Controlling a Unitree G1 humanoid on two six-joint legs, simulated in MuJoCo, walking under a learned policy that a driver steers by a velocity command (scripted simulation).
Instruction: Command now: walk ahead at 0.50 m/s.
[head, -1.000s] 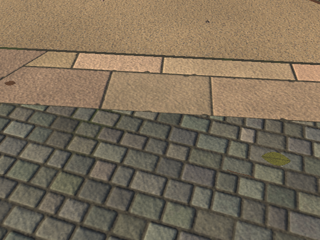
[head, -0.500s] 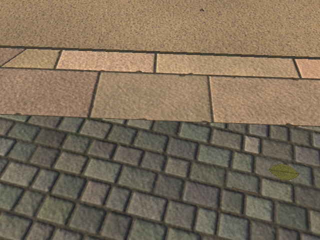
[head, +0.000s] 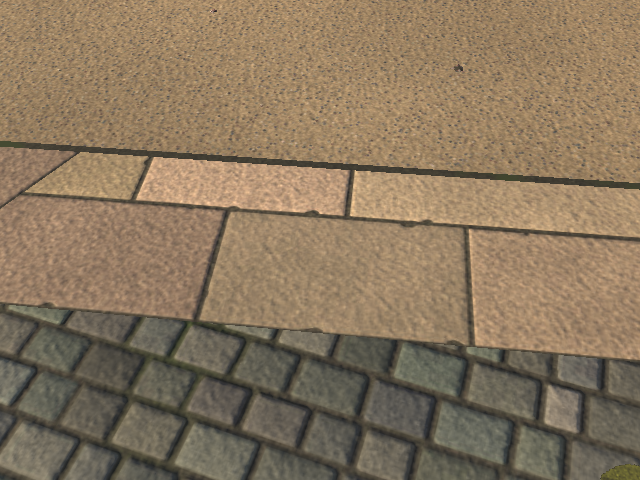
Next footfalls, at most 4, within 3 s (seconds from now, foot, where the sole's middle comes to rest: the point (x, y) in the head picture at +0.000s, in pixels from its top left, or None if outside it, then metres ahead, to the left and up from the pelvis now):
0.20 left None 0.29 0.11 -0.78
0.76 right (385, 448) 0.56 -0.07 -0.78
1.30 left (374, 304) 0.92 -0.05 -0.78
1.82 right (455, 307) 0.91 -0.25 -0.78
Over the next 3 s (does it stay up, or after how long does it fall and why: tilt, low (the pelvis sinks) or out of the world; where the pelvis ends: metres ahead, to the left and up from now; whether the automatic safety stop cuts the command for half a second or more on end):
stays up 0.83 -0.14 0.00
